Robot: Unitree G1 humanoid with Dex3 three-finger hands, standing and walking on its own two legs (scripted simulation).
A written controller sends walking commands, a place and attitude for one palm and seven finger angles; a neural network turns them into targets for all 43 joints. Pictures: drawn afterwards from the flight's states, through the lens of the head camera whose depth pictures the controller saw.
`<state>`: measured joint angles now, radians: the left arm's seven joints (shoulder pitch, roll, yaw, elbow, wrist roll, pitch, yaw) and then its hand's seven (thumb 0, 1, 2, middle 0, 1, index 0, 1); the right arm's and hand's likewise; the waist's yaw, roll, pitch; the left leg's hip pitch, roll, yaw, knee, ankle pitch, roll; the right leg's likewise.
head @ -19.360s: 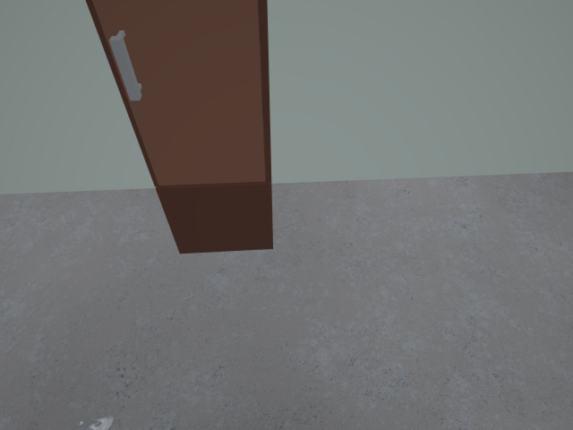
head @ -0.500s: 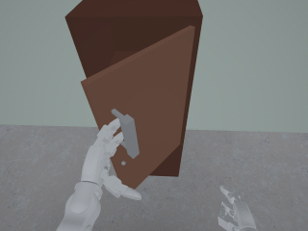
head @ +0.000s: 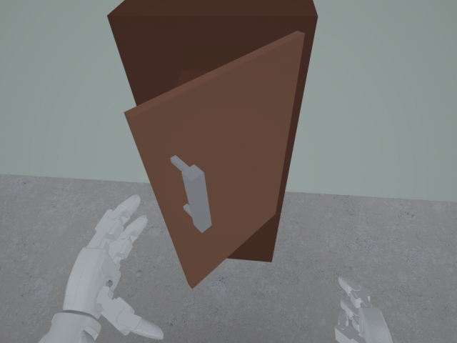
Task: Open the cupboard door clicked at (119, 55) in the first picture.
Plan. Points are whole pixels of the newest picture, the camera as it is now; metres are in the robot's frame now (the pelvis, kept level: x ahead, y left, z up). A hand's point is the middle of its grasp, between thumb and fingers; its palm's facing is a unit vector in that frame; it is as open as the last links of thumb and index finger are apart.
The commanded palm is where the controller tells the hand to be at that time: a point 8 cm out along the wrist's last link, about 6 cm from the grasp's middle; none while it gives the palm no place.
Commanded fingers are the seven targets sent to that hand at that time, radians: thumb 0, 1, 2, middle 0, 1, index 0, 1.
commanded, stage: draw the hand back to the body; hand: left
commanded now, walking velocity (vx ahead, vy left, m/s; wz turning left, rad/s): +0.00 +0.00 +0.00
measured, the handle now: (190, 194) +0.33 +0.10 +0.10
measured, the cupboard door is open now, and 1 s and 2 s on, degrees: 49 49 49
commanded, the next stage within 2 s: step back with the hand held close in 1.64 s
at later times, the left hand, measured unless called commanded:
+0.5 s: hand (105, 262) +0.20 +0.19 +0.13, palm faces -0.01 -1.00 -0.07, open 16.3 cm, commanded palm +0.16 +0.25 +0.14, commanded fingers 0.00 -0.40 0.34 -0.15 -0.30 -0.15 -0.30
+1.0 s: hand (51, 239) +0.21 +0.26 +0.16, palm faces +0.31 -0.87 -0.39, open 12.3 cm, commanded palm +0.16 +0.30 +0.18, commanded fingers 0.00 0.48 0.72 -0.19 -0.30 -0.19 -0.30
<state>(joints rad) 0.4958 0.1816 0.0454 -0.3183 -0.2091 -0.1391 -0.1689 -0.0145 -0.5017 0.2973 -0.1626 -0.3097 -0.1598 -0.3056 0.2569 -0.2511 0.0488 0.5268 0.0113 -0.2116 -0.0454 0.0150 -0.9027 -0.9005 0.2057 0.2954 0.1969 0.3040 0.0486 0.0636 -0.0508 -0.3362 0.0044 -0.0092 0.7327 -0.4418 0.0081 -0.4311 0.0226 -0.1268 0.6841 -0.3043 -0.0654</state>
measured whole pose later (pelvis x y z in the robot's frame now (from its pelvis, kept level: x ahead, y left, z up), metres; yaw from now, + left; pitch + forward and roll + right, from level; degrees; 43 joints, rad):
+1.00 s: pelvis +0.02 +0.04 +0.03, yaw -1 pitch -4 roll -1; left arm 0.51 0.32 0.20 -0.44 -0.02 -0.09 0.10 -0.01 0.14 0.57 -0.18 -0.30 -0.18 -0.30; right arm 0.22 -0.22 0.05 0.63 -0.02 -0.16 -0.05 0.02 -0.90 -0.90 0.21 0.30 0.20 0.30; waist 0.08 0.06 0.03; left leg -0.04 -0.03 0.03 0.43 -0.33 0.05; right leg -0.14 0.01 -0.08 0.40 -0.19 -0.02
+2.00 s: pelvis -0.01 +0.03 +0.03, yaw -3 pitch +0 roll -1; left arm 0.51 0.38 0.38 -0.44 -0.02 -0.18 0.11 0.01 0.89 0.90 -0.21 -0.31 -0.21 -0.30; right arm 0.17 -0.24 0.00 0.58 -0.01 -0.08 -0.06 0.01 -0.90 -0.90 0.21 0.30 0.20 0.30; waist 0.02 0.05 0.03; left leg -0.16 -0.02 0.05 0.46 -0.29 0.04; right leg -0.27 0.02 -0.06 0.40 -0.13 -0.03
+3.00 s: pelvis -0.18 +0.03 +0.03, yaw -7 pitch +3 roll +0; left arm 0.56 0.46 0.41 -0.58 -0.02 -0.20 0.11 0.01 0.89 0.90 -0.21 -0.31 -0.21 -0.30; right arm 0.13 -0.18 0.01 0.59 0.00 -0.09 -0.05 0.01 -0.90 -0.90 0.21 0.30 0.20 0.30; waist 0.02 -0.07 0.02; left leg -0.50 -0.01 0.05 0.80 -0.38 -0.01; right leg -0.24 0.00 0.01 0.45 -0.26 -0.01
